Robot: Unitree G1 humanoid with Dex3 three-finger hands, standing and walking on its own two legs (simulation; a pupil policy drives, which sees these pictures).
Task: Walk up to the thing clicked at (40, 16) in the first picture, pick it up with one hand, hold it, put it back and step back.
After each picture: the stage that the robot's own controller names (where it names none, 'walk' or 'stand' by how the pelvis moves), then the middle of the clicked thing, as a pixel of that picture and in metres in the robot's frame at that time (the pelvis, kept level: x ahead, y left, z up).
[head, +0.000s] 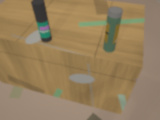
stand; (42, 22) +0.82 +0.25 -0.02
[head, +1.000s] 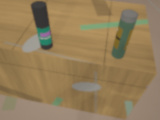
walk; (43, 27) +0.70 +0.21 +0.00
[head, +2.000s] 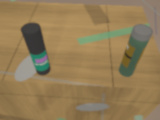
stand; (38, 52) +0.51 +0.21 +0.00
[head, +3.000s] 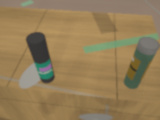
stand; (42, 60) +0.48 +0.20 +0.00
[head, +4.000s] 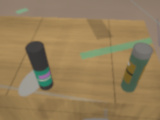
stand; (41, 68) +0.47 +0.21 -0.02
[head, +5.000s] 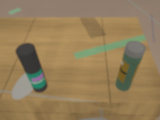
stand; (34, 70) +0.46 +0.23 -0.02
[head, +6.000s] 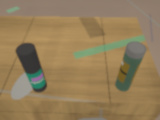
stand; (33, 70) +0.46 +0.23 -0.03
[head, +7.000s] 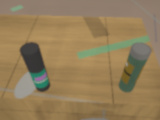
stand; (37, 69) +0.46 +0.21 -0.03
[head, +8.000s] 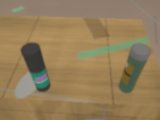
stand; (37, 70) +0.46 +0.21 -0.03
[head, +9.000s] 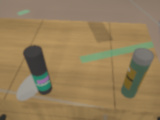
rise first; (39, 72) +0.45 +0.21 -0.02
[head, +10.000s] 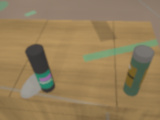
go down; (42, 70) +0.46 +0.22 -0.02
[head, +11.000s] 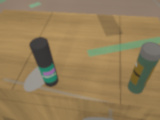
go down; (46, 64) +0.47 +0.20 -0.02
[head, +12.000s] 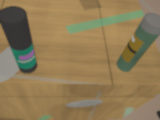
go down; (22, 45) +0.47 +0.19 +0.05
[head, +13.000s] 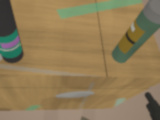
close in; (4, 31) +0.47 +0.20 +0.07
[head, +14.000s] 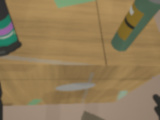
close; out of the picture +0.50 +0.21 +0.10
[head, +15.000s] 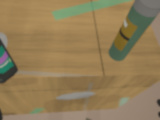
lift; out of the picture +0.42 +0.23 +0.09
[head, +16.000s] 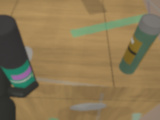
lift; (15, 62) +0.36 +0.19 +0.13
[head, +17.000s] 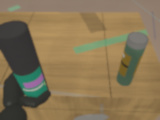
hold; (28, 70) +0.31 +0.16 +0.17
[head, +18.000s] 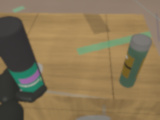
hold; (23, 66) +0.32 +0.17 +0.19
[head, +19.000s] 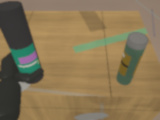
crouch; (22, 48) +0.40 +0.18 +0.17
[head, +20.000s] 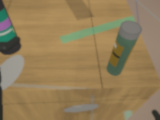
lower; out of the picture +0.50 +0.22 +0.19
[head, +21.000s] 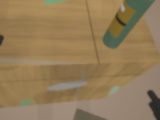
lower; out of the picture +0.52 +0.23 +0.11
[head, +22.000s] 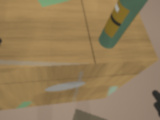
lower; out of the picture +0.52 +0.23 +0.10
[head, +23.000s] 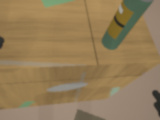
lower; out of the picture +0.51 +0.23 +0.10
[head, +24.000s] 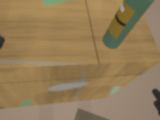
lower; out of the picture +0.51 +0.23 +0.10
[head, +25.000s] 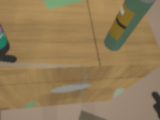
withdraw; out of the picture +0.50 +0.22 +0.10
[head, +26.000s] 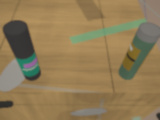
sink last; (25, 55) +0.46 +0.20 +0.04
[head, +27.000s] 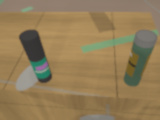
stand; (38, 59) +0.49 +0.22 +0.03
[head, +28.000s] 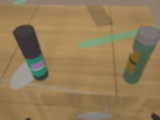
stand; (33, 56) +0.48 +0.22 +0.04
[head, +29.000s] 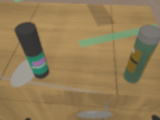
stand; (34, 54) +0.48 +0.21 +0.04
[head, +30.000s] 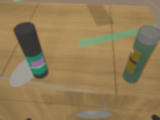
stand; (33, 54) +0.48 +0.22 +0.04
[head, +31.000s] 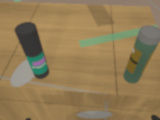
stand; (34, 54) +0.48 +0.21 +0.04
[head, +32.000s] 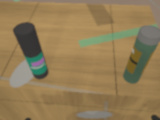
stand; (33, 54) +0.48 +0.21 +0.04
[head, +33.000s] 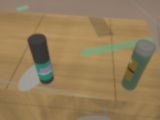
stand; (42, 61) +0.49 +0.20 -0.01
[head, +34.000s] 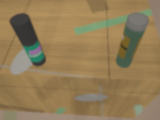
walk; (30, 43) +0.53 +0.24 +0.00
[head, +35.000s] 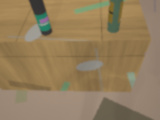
walk; (40, 14) +0.79 +0.29 +0.00
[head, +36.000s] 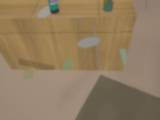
stand; out of the picture +1.11 +0.27 -0.01
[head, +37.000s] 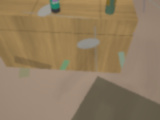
stand; out of the picture +1.09 +0.23 -0.02
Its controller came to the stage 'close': yes
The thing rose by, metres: 0.21
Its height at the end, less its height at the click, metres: +0.00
